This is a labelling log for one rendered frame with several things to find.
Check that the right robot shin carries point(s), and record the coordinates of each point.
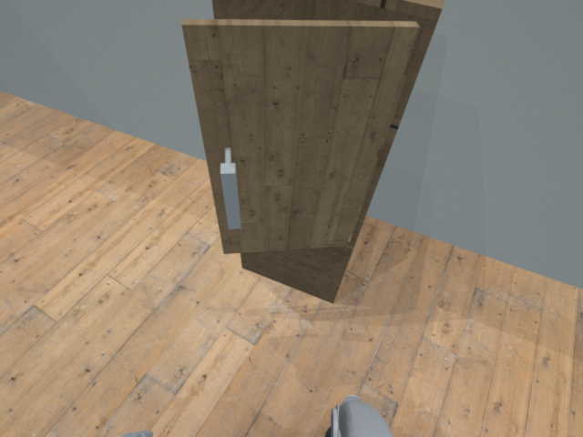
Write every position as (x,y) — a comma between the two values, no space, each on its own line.
(352,398)

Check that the handle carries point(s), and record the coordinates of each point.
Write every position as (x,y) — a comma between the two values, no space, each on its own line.
(230,191)

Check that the cupboard door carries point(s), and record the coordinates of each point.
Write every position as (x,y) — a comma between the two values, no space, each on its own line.
(303,106)

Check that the robot right thigh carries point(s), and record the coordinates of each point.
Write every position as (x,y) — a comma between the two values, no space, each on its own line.
(358,419)

